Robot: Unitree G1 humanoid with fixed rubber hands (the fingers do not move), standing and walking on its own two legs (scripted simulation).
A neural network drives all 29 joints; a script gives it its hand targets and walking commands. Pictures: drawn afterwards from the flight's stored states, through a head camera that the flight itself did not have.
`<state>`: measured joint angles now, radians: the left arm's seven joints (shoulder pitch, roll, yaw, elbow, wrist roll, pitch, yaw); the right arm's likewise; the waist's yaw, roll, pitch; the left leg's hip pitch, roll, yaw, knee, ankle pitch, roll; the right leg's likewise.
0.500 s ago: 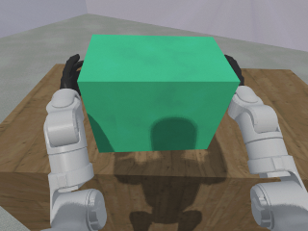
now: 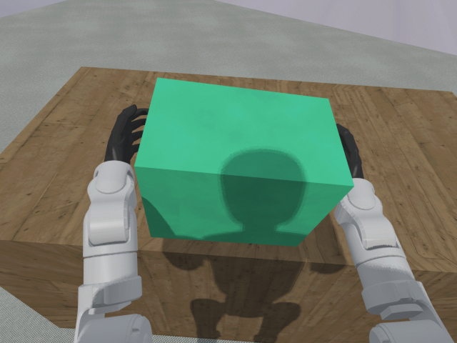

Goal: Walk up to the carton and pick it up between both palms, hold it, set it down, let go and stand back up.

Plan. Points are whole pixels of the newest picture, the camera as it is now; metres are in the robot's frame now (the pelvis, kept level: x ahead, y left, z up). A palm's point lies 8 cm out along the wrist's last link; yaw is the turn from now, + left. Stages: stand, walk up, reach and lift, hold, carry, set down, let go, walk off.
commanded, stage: set down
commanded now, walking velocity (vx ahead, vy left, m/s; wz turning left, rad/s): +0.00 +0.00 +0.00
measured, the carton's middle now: (234, 171) +0.37 +0.01 +0.13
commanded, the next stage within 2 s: none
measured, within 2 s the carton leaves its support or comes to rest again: rests again in 1.82 s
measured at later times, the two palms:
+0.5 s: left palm (117, 160) +0.36 +0.20 +0.16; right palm (335, 174) +0.36 -0.17 +0.13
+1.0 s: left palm (126, 170) +0.38 +0.20 +0.12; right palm (330, 181) +0.37 -0.17 +0.10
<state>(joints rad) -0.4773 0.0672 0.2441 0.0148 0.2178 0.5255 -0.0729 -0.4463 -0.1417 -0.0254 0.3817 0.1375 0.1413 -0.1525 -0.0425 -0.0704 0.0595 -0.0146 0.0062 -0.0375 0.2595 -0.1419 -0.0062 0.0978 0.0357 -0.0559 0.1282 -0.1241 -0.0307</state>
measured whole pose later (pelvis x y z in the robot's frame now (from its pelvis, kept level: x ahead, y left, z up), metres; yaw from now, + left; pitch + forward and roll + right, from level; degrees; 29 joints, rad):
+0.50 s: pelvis +0.00 +0.01 +0.00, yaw +1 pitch -4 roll -1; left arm -0.54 0.08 0.26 0.19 0.22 0.48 -0.07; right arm -0.50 -0.11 -0.08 0.49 0.09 0.14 -0.13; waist -0.04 -0.06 0.03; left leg -0.07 0.00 -0.05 0.27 -0.13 0.00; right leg 0.04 0.03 -0.07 0.14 -0.12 -0.02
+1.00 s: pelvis +0.00 +0.00 +0.00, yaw +1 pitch +0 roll -1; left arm -0.54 0.07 0.28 0.34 0.21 0.37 -0.07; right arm -0.49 -0.09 -0.12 0.56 0.04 0.10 -0.11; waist -0.03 -0.05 0.00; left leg -0.13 0.00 -0.05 0.26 -0.13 0.00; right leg -0.02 0.03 -0.08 0.14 -0.13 -0.03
